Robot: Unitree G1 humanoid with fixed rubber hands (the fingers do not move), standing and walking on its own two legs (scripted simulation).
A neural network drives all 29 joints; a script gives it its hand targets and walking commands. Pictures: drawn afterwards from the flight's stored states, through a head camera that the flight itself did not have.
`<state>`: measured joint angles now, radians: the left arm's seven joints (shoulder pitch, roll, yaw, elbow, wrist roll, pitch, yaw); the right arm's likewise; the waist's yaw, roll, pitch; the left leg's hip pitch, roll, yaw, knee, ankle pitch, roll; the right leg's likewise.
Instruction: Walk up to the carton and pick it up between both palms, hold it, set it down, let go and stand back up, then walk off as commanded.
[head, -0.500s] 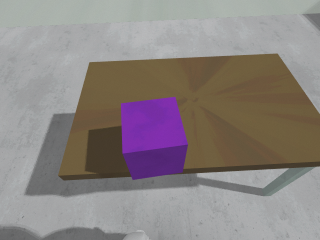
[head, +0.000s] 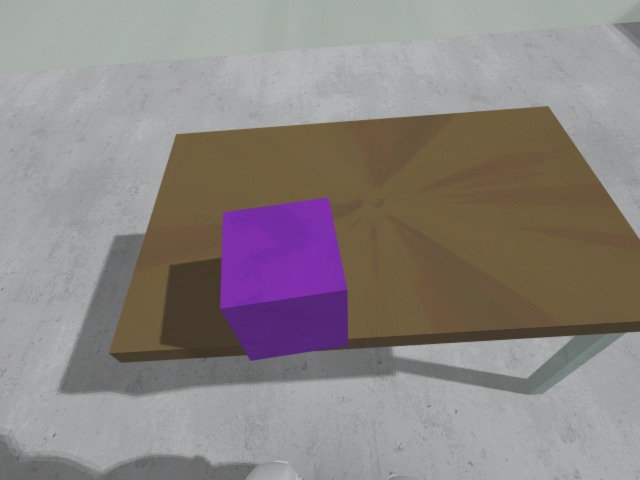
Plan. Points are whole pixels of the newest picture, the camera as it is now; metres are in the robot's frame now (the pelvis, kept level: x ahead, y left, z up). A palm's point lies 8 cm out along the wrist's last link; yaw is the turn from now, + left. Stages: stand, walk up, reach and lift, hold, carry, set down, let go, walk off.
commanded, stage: walk up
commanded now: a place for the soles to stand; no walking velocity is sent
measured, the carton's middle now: (288, 281) +0.43 +0.09 -0.09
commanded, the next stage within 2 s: none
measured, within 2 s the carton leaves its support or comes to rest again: neither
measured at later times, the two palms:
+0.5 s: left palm out of the picture +0.06 +0.35 -0.14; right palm out of the picture +0.05 -0.25 -0.07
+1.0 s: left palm out of the picture +0.03 +0.30 -0.10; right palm out of the picture +0.05 -0.31 -0.12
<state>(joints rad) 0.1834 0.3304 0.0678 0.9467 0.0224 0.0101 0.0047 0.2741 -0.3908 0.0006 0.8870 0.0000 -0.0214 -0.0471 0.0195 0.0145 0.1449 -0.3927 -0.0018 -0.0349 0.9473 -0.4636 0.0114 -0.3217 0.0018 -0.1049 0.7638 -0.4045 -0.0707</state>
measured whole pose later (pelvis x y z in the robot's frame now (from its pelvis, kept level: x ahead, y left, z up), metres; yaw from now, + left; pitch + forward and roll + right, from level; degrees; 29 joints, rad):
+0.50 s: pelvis -0.02 +0.07 +0.00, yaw +2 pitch -3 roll -4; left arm 0.13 0.33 0.07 0.95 0.02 0.02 -0.02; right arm 0.27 -0.38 0.00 0.90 0.00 -0.06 -0.05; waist 0.02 -0.04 0.13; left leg -0.36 -0.01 -0.03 0.80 -0.38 0.06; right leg -0.33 -0.01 -0.09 0.92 -0.46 -0.05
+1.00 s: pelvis -0.01 -0.01 +0.00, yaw +2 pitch -3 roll +2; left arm 0.18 0.33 0.07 0.98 0.02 -0.01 -0.01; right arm 0.27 -0.38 0.00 0.90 0.00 -0.04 -0.05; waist 0.02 0.02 0.12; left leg -0.36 -0.01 -0.03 0.83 -0.47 0.02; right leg -0.30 0.00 -0.09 0.74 -0.39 -0.07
